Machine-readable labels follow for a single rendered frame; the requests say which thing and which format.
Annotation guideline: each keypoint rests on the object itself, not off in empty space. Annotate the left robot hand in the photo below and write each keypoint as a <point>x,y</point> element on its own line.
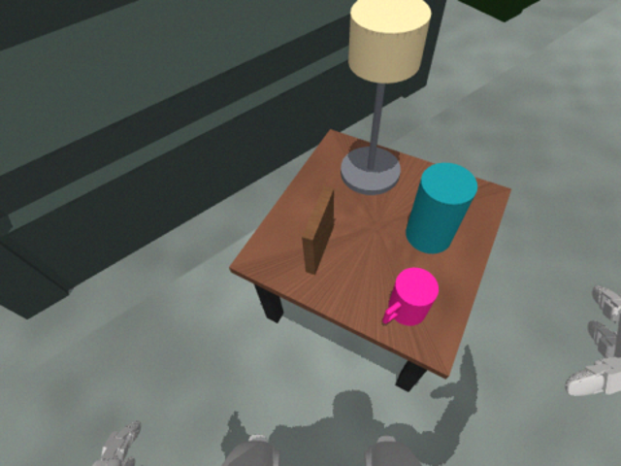
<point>116,447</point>

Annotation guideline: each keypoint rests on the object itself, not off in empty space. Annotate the desk lamp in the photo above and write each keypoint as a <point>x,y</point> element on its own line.
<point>386,44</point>

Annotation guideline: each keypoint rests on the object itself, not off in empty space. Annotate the sofa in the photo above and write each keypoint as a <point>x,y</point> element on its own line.
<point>121,120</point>

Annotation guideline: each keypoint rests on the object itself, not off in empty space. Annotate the armchair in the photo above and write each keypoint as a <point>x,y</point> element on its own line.
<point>502,10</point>

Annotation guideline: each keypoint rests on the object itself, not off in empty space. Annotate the right robot hand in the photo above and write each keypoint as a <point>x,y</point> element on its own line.
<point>605,374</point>

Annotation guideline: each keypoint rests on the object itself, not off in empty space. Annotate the coffee table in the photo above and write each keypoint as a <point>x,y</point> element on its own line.
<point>367,250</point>

